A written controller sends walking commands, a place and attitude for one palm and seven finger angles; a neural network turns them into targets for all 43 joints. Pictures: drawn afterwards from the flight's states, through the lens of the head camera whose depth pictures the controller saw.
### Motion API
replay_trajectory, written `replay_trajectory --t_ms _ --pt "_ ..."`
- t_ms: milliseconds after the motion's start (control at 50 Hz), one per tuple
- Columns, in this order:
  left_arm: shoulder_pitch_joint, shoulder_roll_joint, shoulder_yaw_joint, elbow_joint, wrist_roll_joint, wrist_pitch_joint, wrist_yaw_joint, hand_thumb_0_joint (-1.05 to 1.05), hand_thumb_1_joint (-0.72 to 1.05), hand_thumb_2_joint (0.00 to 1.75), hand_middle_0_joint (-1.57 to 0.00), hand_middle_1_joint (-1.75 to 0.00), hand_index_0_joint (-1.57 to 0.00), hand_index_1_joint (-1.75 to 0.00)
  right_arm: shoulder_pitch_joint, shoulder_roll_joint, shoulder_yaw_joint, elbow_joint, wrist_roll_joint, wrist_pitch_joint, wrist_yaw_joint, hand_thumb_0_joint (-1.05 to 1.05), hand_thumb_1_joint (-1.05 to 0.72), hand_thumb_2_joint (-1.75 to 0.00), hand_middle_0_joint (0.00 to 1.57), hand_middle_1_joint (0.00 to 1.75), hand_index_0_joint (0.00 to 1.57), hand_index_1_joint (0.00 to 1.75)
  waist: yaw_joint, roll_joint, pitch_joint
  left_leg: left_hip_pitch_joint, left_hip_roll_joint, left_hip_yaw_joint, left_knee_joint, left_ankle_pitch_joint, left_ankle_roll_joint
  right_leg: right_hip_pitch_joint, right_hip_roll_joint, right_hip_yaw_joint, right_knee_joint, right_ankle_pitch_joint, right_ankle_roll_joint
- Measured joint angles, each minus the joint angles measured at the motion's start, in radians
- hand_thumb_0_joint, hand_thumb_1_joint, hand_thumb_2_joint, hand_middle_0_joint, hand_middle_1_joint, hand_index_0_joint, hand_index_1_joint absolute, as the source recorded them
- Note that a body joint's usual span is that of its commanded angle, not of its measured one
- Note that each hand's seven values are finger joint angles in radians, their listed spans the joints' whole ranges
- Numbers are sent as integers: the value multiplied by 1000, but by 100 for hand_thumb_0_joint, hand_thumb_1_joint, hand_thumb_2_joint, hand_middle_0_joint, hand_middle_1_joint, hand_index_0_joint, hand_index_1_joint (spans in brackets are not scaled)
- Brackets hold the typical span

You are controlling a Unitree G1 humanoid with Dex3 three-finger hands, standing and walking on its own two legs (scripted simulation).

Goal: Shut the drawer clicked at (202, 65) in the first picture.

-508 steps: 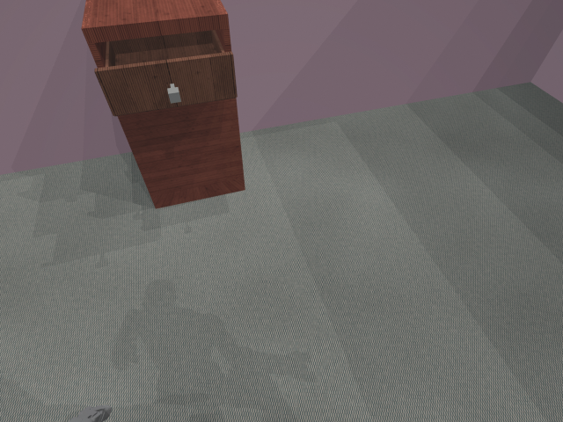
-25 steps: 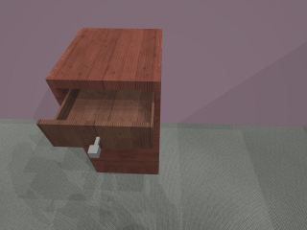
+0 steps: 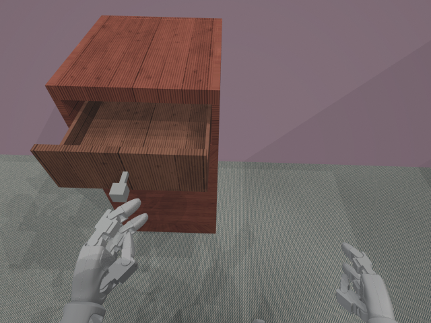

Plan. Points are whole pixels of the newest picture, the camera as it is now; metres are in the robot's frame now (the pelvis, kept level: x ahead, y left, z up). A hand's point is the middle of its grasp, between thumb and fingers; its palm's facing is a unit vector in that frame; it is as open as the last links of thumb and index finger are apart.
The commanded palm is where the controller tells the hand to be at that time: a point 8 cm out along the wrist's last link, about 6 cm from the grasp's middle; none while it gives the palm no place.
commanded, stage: raise the hand and make a fist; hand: left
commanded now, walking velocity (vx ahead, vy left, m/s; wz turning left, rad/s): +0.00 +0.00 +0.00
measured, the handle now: (121, 186) +0.41 +0.24 -0.02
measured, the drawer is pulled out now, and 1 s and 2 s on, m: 0.18 0.18 0.18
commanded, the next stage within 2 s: bring the fist close to the handle in 1.58 s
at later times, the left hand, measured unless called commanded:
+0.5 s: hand (120, 265) +0.22 +0.17 +0.03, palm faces -0.02 -1.00 -0.03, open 3.9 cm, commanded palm +0.18 +0.23 +0.03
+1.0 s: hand (108, 249) +0.23 +0.19 +0.06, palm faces +0.01 -1.00 -0.05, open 3.1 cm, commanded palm +0.20 +0.24 +0.07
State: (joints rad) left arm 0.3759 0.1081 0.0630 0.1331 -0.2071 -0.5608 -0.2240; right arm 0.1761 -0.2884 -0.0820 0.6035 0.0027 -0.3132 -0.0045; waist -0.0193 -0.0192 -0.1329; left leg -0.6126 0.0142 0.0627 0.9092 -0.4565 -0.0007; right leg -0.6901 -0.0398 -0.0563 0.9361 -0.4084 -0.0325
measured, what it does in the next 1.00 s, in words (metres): stands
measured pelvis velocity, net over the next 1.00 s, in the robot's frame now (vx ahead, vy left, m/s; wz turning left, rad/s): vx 0.01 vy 0.02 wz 0.03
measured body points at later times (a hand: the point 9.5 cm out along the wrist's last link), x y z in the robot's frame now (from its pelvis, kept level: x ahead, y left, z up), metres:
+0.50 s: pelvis -0.01 +0.00 -0.02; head +0.05 +0.00 +0.42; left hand +0.21 +0.23 +0.03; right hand +0.15 -0.21 -0.12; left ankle +0.00 +0.12 -0.69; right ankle +0.03 -0.10 -0.69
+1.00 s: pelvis +0.01 +0.02 -0.01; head +0.06 +0.02 +0.44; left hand +0.22 +0.24 +0.06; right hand +0.22 -0.19 -0.07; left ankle +0.00 +0.12 -0.69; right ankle +0.03 -0.10 -0.69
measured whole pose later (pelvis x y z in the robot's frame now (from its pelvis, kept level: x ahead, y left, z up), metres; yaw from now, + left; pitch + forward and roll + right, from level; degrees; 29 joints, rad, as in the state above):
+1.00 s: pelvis +0.01 +0.02 -0.01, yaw +2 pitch +11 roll -2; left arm 0.40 0.20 0.08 -0.13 -0.20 -0.30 -0.18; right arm 0.22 -0.22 0.03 0.48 0.02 -0.20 -0.04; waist 0.00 0.03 -0.11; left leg -0.66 0.02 0.01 0.99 -0.51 0.02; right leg -0.69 -0.04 -0.10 0.94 -0.44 -0.01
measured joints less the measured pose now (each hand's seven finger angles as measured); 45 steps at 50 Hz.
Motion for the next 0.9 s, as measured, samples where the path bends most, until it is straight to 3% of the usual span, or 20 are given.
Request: replay_trajectory --t_ms 20,60,160,260,320,380,440,480,560,680,900 --pt "12 -1 -1 -10 3 -18 -30 1 92 90 -37 -49 -37 -49 -18 -1 -5 -32 2 11 6 2 -91 -89 20 30 20 29 6 -11 -7 -36 2 1 43 -20 -1 -38 0 2 44 -17 -4" --pt "50 3 -8 -37 3 5 -58 1 92 90 -41 -53 -41 -53 -46 -3 -11 -91 8 41 8 1 -91 -89 20 30 20 29 21 -24 -11 -93 4 -2 117 -50 -4 -94 -1 2 115 -48 -5" --pt "157 35 -6 -127 18 104 1 1 90 90 -52 -63 -51 -64 -66 18 8 -179 12 88 -13 1 -91 -90 20 30 20 29 60 -10 -5 -183 10 -39 227 -92 -8 -159 -2 -33 196 -85 -13" --pt "130 71 14 -216 2 71 9 2 90 90 -61 -74 -61 -75 -45 58 77 -153 4 82 -28 1 -91 -89 20 30 20 29 78 27 5 -250 15 -86 286 -103 -12 -193 0 -78 218 -90 -18" --pt "44 85 12 -218 -14 101 -36 2 90 90 -67 -81 -66 -81 -23 83 118 -110 11 85 -34 1 -90 -89 20 30 20 29 72 47 14 -273 17 -97 298 -99 -12 -207 2 -89 217 -82 -18" --pt "-29 99 14 -192 -21 191 -64 1 90 90 -73 -87 -73 -88 12 104 140 -78 20 102 -40 1 -90 -89 20 30 21 30 53 60 23 -264 18 -91 278 -89 -10 -199 5 -83 195 -68 -16" --pt "-43 101 31 -183 -30 274 -45 1 90 90 -79 -94 -79 -94 58 113 139 -59 24 117 -44 2 -90 -89 21 30 21 30 26 64 25 -227 18 -73 230 -73 -4 -171 7 -67 153 -50 -8" --pt "-26 96 45 -189 -34 291 -16 1 90 90 -83 -98 -82 -98 88 108 130 -53 24 121 -47 2 -90 -89 21 30 21 30 10 63 25 -197 18 -61 194 -62 1 -147 9 -55 122 -38 -3" --pt "23 89 61 -210 -29 255 29 2 90 90 -91 -107 -90 -107 128 77 100 -47 21 113 -48 2 -90 -89 21 30 21 30 -8 56 24 -154 14 -46 143 -49 8 -111 8 -41 77 -24 5" --pt "82 88 32 -240 -13 195 39 1 90 90 -103 -120 -102 -120 126 23 62 -57 20 96 -47 2 -90 -89 20 30 20 30 -11 46 25 -129 7 -40 127 -52 17 -86 2 -35 61 -26 15" --pt "51 91 9 -265 9 218 63 1 90 90 -125 -144 -124 -144 49 41 87 -114 18 98 -41 2 -91 -89 20 30 20 29 13 44 25 -85 2 -50 106 -60 22 -32 0 -44 31 -32 23"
